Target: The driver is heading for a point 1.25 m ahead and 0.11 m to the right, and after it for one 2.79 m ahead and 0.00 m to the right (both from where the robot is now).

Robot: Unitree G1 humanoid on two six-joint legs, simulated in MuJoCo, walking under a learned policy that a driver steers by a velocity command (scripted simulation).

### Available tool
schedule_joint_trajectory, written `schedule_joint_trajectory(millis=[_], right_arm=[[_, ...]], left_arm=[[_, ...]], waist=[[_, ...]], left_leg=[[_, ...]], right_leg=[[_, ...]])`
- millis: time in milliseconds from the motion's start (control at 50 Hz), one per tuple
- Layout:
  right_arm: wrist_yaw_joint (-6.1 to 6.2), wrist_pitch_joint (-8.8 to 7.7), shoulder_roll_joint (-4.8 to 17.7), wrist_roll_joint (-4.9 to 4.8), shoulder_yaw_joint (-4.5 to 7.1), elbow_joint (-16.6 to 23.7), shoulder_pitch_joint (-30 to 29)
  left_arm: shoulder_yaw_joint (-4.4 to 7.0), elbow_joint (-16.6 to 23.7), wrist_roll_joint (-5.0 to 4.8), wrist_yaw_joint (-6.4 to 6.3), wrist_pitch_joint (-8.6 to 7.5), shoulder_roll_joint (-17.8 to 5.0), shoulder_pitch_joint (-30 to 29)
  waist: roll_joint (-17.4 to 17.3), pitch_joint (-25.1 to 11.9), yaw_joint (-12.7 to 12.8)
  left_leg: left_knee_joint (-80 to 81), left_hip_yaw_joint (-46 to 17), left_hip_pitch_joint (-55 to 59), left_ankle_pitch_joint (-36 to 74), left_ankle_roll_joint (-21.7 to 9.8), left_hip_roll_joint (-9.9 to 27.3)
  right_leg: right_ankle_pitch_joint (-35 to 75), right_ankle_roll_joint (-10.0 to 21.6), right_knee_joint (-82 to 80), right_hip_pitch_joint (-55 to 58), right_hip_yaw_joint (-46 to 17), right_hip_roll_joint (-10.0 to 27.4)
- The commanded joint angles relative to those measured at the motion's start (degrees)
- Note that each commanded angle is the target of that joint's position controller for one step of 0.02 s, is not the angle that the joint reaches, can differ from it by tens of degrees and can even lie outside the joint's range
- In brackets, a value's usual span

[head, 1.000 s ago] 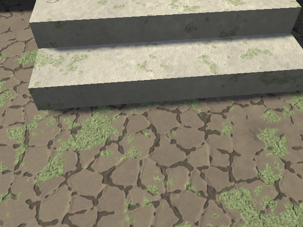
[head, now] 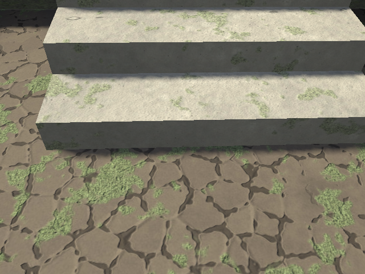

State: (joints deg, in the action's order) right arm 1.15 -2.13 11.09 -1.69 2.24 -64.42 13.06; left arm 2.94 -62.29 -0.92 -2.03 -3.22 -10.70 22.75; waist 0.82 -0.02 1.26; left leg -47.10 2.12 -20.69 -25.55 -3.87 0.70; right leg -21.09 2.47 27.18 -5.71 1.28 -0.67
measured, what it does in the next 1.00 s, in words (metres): walks ahead: left foot, then right foot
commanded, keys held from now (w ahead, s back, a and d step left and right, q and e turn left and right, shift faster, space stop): w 0.26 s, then no key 0.54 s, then w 0.20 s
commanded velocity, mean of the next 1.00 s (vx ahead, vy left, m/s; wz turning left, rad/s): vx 0.22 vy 0.00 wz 0.00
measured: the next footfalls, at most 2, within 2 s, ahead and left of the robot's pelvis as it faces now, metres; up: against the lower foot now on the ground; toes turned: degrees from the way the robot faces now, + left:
left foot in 0.14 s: +0.11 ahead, +0.14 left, +0.00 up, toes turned +3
right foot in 0.58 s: +0.38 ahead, -0.06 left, +0.00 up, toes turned -2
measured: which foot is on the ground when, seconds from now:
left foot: up 0.00-0.12, down 0.14-0.58, up 0.60-0.88, down 0.90-1.00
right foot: down 0.00-0.14, up 0.16-0.56, down 0.58-0.92, up 0.94-1.00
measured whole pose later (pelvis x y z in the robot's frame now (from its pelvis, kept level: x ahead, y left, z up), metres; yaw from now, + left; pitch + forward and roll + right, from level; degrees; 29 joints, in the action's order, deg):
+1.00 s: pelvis +0.28 +0.04 +0.01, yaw +1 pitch +1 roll -2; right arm 2.3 -2.7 11.6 0.6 2.7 -62.7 19.0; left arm 3.3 -56.4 -1.8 -1.1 -2.4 -13.6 9.0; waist 0.8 -2.8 -2.6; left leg -28.8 0.4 -13.3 -17.2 -1.8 2.2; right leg -19.5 3.2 41.8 -24.7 2.6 -2.4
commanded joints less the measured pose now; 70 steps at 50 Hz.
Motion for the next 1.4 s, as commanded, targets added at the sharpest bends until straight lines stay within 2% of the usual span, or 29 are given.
schedule_joint_trajectory(millis=[20, 120, 140, 160, 180, 200, 240, 280, 360, 480, 560, 580, 600, 620, 660, 700, 780, 880, 920, 960, 1000, 1060, 1200, 1280, 1300, 1320, 1340, 1360, 1400], right_arm=[[-1.09, -3.24, 5.0, -0.67, 0.89, 5.9, -8.6], [-1.57, -2.89, 5.4, -0.37, 2.93, -1.1, 10.2], [-1.09, -3.08, 10.4, 0.1, 4.36, -2.2, 18.5], [-1.61, -3.81, 15.4, 0.83, 4.6, -2.0, 23.3], [-1.85, -4.8, 11.9, 1.51, 3.18, -1.6, 18.1], [-2.13, -5.4, 8.6, 1.18, 2.08, 0.6, 11.8], [-2.83, -5.44, 6.4, 1.36, 0.79, 3.1, 4.6], [-2.57, -4.81, 4.8, 1.79, 0.01, 2.8, 6.2], [-0.8, -3.71, 7.6, 2.57, -0.16, 2.5, 9.3], [0.16, -2.38, 8.4, 1.82, -0.06, 2.3, 11.1], [0.27, -1.67, 8.5, 1.19, 0.49, 2.9, 7.5], [0.03, -1.8, 8.2, 1.82, 0.38, 2.9, 9.6], [-0.28, -2.18, 4.3, 3.03, -0.78, 2.7, 15.3], [-0.68, -2.17, 1.2, 2.17, -1.76, 1.1, 19.4], [-0.56, -0.91, 6.1, 0.35, -0.21, 2.8, 11.0], [0.81, 0.92, 5.6, 0.98, 0.45, 3.6, 6.9], [2.24, 2.34, 3.3, 1.71, 0.08, 3.0, 8.1], [1.15, 2.44, 5.7, 2.98, 0.88, 1.9, 10.0], [1.26, 1.5, 7.2, 2.93, 0.96, 1.2, 12.4], [1.45, -0.53, 14.5, 1.83, 3.13, 1.0, 13.4], [1.3, -3.04, 9.3, 2.0, 2.18, 2.7, 8.9], [0.48, -3.77, 6.8, 0.85, 1.76, 3.1, 10.3], [0.21, -3.19, 11.3, 0.58, 3.19, 3.3, 14.7], [0.25, -2.18, 10.7, 0.5, 3.22, 3.8, 12.5], [0.28, -2.34, 9.3, 1.0, 2.78, 4.7, 11.1], [0.74, -3.08, 4.1, 1.9, 1.41, 6.5, 12.6], [0.79, -3.87, 3.0, 1.93, 0.93, 6.3, 13.7], [0.52, -3.93, 6.4, 0.98, 1.98, 5.8, 13.6], [0.77, -3.08, 6.1, 0.58, 2.34, 5.8, 10.1]], left_arm=[[1.61, 2.6, -0.57, 0.36, -1.69, -8.2, 0.9], [1.49, 3.8, -0.7, 1.1, -1.09, -9.5, -2.1], [0.53, 5.6, -0.33, 1.3, -1.41, -6.4, -5.3], [-0.65, 7.9, -0.47, 1.18, -2.58, -1.0, -4.3], [-0.08, 8.4, -2.1, 1.29, -3.46, -3.6, -5.3], [0.21, 9.4, -2.64, 1.68, -3.95, -5.7, -7.7], [1.17, 8.7, -1.15, 1.35, -3.94, -7.1, -7.4], [1.79, 8.0, -0.76, 1.5, -2.99, -7.2, -6.6], [1.2, 10.7, -0.04, 1.41, -1.65, -4.3, -13.0], [0.04, 13.5, -0.16, 2.43, -0.89, -4.1, -22.6], [1.73, 10.7, 1.01, 2.81, -1.91, -8.9, -14.1], [2.69, 9.2, 1.59, 2.54, -2.22, -12.1, -9.4], [2.69, 8.3, 3.02, 2.24, -1.89, -14.4, -4.3], [1.24, 7.5, 2.99, 2.52, -1.41, -10.5, -3.0], [0.34, 9.5, 0.68, 2.78, -1.01, -8.1, -12.8], [-0.47, 10.5, 1.4, 2.42, -0.84, -6.8, -19.6], [-0.16, 9.7, 2.77, 1.45, 0.08, -7.8, -19.1], [1.4, 8.8, -0.49, 0.38, 1.5, -11.6, -18.0], [0.91, 10.6, -1.13, 0.37, 1.13, -8.2, -21.2], [0.75, 13.0, -1.53, 0.47, -0.48, -6.5, -24.2], [1.91, 10.2, -0.63, 1.34, -1.32, -8.6, -18.5], [1.91, 9.7, -0.19, 1.92, -2.05, -6.5, -20.3], [0.25, 12.0, -1.11, 3.15, -2.1, -5.3, -28.1], [1.91, 9.2, -0.61, 2.67, -1.83, -9.5, -17.8], [3.02, 7.7, -0.27, 2.12, -1.79, -12.7, -10.6], [4.39, 6.7, 0.96, 1.69, -1.16, -19.0, -4.3], [4.05, 5.0, 0.77, 1.98, -0.82, -18.4, -0.3], [2.76, 6.0, 0.79, 2.17, -1.13, -15.0, -4.4], [1.24, 8.2, 0.97, 2.82, -1.58, -10.3, -13.7]], waist=[[4.7, 10.9, 0.6], [3.0, 2.8, -8.4], [-8.4, 0.3, -12.0], [-20.8, -4.3, -10.7], [-13.5, -1.3, -7.8], [-8.7, 3.4, -5.9], [-4.4, 5.2, -2.6], [-5.1, 5.2, -1.6], [-4.2, 5.0, -1.4], [-6.5, 3.2, -3.5], [-5.5, -2.0, 2.3], [-1.9, -6.4, 3.1], [6.5, -15.1, 1.2], [13.5, -23.2, 0.4], [5.0, -11.8, -0.6], [1.7, -4.3, -3.0], [5.5, -4.8, -4.1], [7.9, -2.1, -6.0], [-0.4, 2.8, -7.3], [-20.2, 8.1, -7.5], [-12.0, 6.3, -3.2], [-7.2, 3.4, -3.5], [-10.0, 4.3, -6.3], [-8.6, 0.5, -0.1], [-5.2, -5.0, 3.0], [8.7, -11.6, 3.9], [16.0, -16.6, 4.4], [9.8, -12.8, 2.7], [3.9, -6.1, -0.8]], left_leg=[[1.1, -2.9, -17.3, -1.5, -1.4, 5.0], [15.6, 5.0, 21.3, 11.9, 0.2, -3.2], [24.7, -12.4, 28.1, 4.8, -3.8, 8.4], [37.0, -41.9, 34.7, -1.8, -12.7, 21.5], [38.6, -46.5, 30.2, -10.7, -14.1, 23.8], [38.2, -38.9, 25.5, -10.7, -11.7, 21.8], [39.1, -23.9, 18.4, 2.8, -7.5, 16.0], [39.4, -14.3, 15.3, 17.4, -5.3, 11.9], [36.8, -5.2, 14.4, 48.7, -5.5, 10.0], [32.7, -2.1, 15.7, 51.4, -4.7, 9.8], [19.8, -3.1, 21.0, 56.9, -2.6, 9.1], [11.5, -1.6, 17.2, 49.9, -0.3, 5.6], [-4.3, 0.1, 2.6, 22.4, 2.7, 0.3], [-17.0, -4.2, -1.8, -13.6, 4.8, -3.8], [-22.0, -6.4, -6.8, -11.9, 5.7, 0.4], [-15.0, -5.7, -3.4, -6.2, 6.3, 3.4], [1.9, -2.6, 6.2, -0.5, 6.2, 2.2], [10.0, 2.7, 13.3, 4.4, 1.3, -0.6], [24.9, -5.8, 11.3, -6.4, -4.2, 5.2], [43.7, -33.2, 10.5, -22.5, -11.4, 20.6], [41.2, -28.0, 15.5, -9.9, -8.4, 18.0], [40.2, -18.7, 19.4, 2.4, -5.3, 14.5], [38.8, -11.4, 14.2, 8.6, -6.2, 13.3], [26.0, -7.9, 11.7, 30.4, -2.4, 10.6], [15.2, -4.0, 7.2, 31.7, 0.3, 7.3], [-4.0, 2.3, -10.5, 17.3, 5.1, 0.4], [-18.2, -1.7, -16.0, -9.2, 6.6, -2.1], [-26.1, -5.9, -17.1, -8.9, 6.0, 1.2], [-23.9, -4.2, -16.3, -1.8, 4.9, 4.5]], right_leg=[[-8.0, 10.2, -17.6, 1.9, -21.4, 18.7], [8.1, 5.4, -2.2, -17.1, -6.6, 8.5], [10.4, 1.4, 19.5, -24.2, 0.3, 3.2], [-9.6, -0.4, 37.8, -36.7, -0.7, -3.8], [-8.8, 1.2, 48.0, -41.8, -7.5, 0.1], [-2.6, 3.1, 49.5, -44.7, -7.6, 3.4], [7.6, 3.5, 43.4, -40.0, -5.8, 7.7], [11.0, 2.4, 38.4, -34.5, -3.9, 8.5], [15.3, -1.1, 27.3, -33.6, -0.4, 6.6], [22.7, -0.6, 8.1, -23.8, 1.1, 2.8], [25.3, 3.7, -1.4, -12.5, 1.2, 0.0], [45.6, 5.3, -1.0, -2.0, -1.9, 3.6], [68.9, 12.4, 4.6, 17.2, -14.2, 15.7], [73.1, 20.3, 0.9, 21.2, -26.1, 24.8], [40.2, 15.8, -5.9, 6.0, -21.2, 19.7], [25.2, 11.4, -11.1, -9.1, -14.9, 15.4], [13.6, 10.3, -13.6, -16.3, -10.1, 11.5], [-22.3, 5.6, -18.5, -23.9, -12.3, 10.8], [-17.9, 2.2, -9.7, -26.7, -6.9, 6.2], [-4.0, 0.1, 17.2, -35.4, 1.3, -1.4], [1.5, 1.5, 25.3, -39.6, -3.3, 1.5], [8.1, 0.8, 22.9, -38.7, -1.8, 3.6], [9.6, -0.9, 5.3, -23.8, 2.9, 2.0], [15.2, 1.7, -2.7, -5.9, 3.0, -0.4], [22.2, 3.5, -2.2, 5.3, -2.0, 4.4], [34.1, 9.9, -1.9, 22.4, -17.5, 16.9], [43.4, 16.2, -7.5, 23.2, -31.1, 25.4], [45.1, 15.9, -6.9, 17.0, -26.1, 24.3], [45.4, 11.8, -8.1, 5.3, -13.5, 17.8]])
